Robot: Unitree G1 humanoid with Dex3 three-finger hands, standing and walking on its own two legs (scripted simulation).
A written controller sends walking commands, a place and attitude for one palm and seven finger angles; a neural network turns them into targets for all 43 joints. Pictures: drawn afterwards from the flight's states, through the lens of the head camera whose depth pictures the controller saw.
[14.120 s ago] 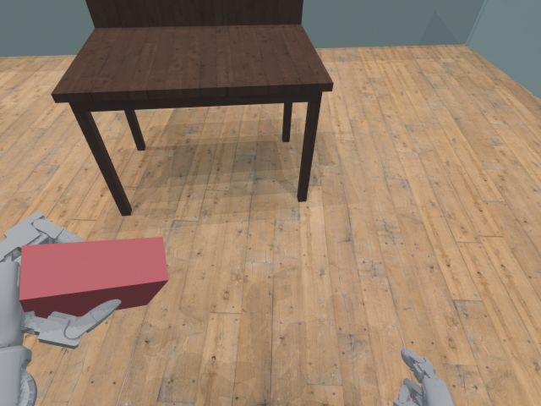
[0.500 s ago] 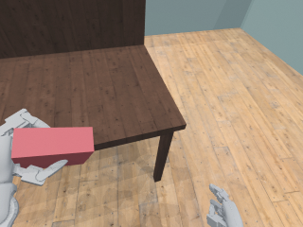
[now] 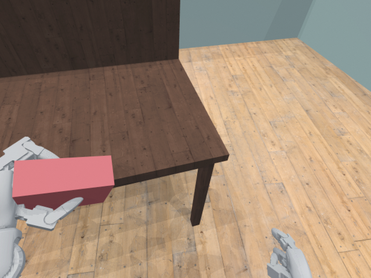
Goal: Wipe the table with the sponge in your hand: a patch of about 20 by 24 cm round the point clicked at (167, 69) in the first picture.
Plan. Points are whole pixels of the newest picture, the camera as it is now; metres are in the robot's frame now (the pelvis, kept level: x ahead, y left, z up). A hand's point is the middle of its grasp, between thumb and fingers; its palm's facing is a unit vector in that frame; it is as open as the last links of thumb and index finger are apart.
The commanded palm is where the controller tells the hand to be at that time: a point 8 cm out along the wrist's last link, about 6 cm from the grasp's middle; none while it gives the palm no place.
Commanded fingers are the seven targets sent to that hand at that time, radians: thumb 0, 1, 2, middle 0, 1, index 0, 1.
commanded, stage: look again from close up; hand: left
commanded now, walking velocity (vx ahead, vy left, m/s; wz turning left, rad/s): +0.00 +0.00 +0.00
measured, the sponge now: (81, 183) +0.23 +0.21 +0.13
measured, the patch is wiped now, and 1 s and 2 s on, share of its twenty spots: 0.00 0.00 0.00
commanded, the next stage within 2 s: shuffle to correct the standing spot in 0.18 s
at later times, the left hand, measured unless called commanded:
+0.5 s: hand (50, 187) +0.21 +0.24 +0.15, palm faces +0.40 -0.84 -0.37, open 9.3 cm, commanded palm +0.16 +0.28 +0.17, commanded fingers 0.00 0.10 1.30 -1.20 -1.60 -1.20 -1.60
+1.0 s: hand (46, 167) +0.25 +0.27 +0.16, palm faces +0.36 -0.83 -0.41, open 9.3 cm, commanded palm +0.19 +0.31 +0.17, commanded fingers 0.00 0.10 1.30 -1.20 -1.60 -1.20 -1.60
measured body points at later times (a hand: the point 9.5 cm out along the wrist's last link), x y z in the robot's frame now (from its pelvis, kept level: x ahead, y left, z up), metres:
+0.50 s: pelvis +0.00 +0.00 +0.00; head +0.00 +0.00 +0.45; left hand +0.18 +0.29 +0.17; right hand +0.18 -0.24 -0.08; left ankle +0.01 +0.07 -0.74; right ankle +0.01 -0.12 -0.74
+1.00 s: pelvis +0.02 +0.03 -0.02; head +0.03 +0.03 +0.43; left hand +0.22 +0.31 +0.18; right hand +0.19 -0.21 -0.10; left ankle +0.01 +0.07 -0.74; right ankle +0.01 -0.12 -0.74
